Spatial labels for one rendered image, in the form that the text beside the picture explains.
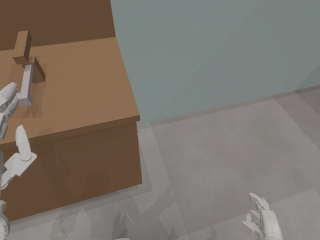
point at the counter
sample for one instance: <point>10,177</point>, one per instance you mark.
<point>82,124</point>

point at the robot left hand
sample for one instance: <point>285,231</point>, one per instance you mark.
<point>21,161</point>

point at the left robot forearm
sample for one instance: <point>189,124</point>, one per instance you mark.
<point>4,222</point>

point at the tap lever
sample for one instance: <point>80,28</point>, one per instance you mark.
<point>24,97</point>

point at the robot right hand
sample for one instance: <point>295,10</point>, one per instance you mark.
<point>265,223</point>

